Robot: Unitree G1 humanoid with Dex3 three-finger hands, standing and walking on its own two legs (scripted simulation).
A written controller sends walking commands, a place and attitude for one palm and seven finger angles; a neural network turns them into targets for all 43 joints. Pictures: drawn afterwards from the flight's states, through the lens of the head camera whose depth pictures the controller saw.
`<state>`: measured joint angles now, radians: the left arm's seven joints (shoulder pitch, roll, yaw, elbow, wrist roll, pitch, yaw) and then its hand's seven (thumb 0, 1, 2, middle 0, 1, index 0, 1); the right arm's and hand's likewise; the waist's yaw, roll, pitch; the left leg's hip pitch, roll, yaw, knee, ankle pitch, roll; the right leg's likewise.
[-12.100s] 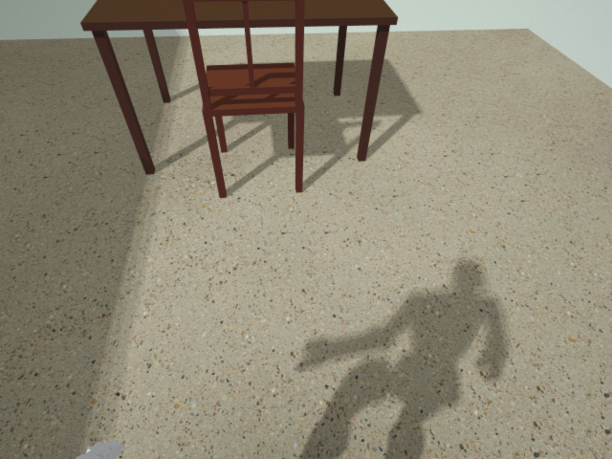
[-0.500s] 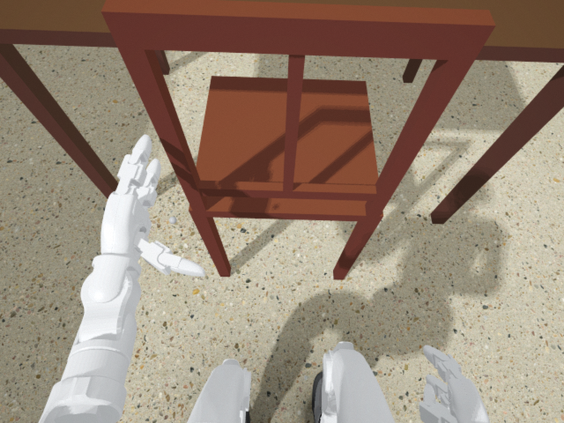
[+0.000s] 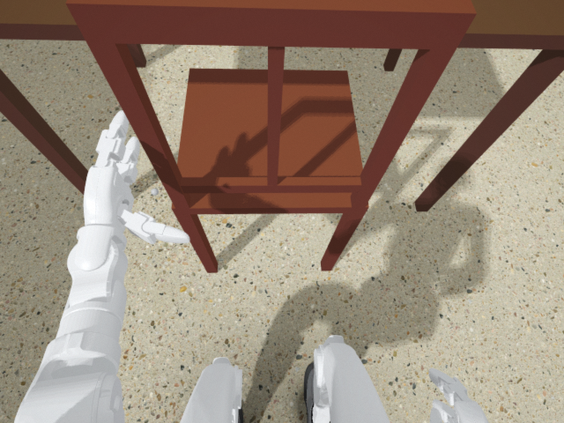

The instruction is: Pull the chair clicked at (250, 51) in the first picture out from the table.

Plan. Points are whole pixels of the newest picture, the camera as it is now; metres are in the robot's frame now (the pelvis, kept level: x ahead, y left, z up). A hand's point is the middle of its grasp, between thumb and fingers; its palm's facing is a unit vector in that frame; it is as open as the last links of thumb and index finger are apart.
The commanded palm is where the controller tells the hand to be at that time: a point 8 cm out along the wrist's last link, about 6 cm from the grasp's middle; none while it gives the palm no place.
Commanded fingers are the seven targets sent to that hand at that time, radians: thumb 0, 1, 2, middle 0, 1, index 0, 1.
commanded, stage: push the fingers through the gap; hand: left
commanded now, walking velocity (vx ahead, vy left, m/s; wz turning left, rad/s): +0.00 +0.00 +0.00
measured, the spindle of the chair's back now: (273, 128) +0.51 +0.00 +0.05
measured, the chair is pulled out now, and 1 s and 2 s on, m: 0.00 0.00 0.01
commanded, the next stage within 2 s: hook a spindle and tug to test in 0.90 s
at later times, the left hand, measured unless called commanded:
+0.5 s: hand (160, 162) +0.47 +0.16 +0.03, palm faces +0.00 -1.00 -0.05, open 16.9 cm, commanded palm +0.44 +0.22 +0.02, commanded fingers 0.00 -0.50 0.30 -0.06 -0.08 -0.06 -0.08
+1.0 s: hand (161, 159) +0.48 +0.16 +0.03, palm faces +0.01 -1.00 -0.05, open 16.9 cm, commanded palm +0.45 +0.22 +0.03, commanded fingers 0.00 -0.50 0.30 -0.08 -0.13 -0.08 -0.13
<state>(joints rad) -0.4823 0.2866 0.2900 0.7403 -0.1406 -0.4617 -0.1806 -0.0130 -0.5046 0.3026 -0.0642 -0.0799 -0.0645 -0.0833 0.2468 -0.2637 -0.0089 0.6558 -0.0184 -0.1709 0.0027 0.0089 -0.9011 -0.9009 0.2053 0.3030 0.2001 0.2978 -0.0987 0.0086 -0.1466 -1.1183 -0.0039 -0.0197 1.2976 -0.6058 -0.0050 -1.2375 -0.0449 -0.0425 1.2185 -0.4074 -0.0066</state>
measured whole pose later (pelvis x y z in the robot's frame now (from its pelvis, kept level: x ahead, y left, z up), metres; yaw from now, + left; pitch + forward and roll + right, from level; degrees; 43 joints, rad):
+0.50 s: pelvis -0.01 +0.01 -0.01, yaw +0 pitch +26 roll -1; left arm -0.71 0.34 0.33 0.98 -0.09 -0.50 -0.16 -0.01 -0.50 0.30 -0.06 -0.08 -0.06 -0.08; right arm 0.29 -0.26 0.00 0.68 -0.04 -0.15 0.03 0.01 -0.90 -0.90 0.21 0.30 0.20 0.30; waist -0.13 0.02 -0.16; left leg -1.17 -0.01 -0.01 1.32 -0.60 0.00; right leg -1.28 -0.05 -0.04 1.23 -0.39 0.00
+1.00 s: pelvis +0.00 +0.01 +0.00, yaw -1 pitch +26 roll -1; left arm -0.73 0.36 0.35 1.02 -0.08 -0.51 -0.16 -0.01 -0.50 0.30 -0.06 -0.08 -0.06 -0.08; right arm 0.30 -0.27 0.00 0.67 -0.04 -0.12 0.04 0.01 -0.90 -0.90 0.21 0.30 0.20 0.30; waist -0.14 0.01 -0.15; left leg -1.18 0.00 -0.02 1.32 -0.60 0.00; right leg -1.29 -0.04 -0.04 1.22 -0.39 0.00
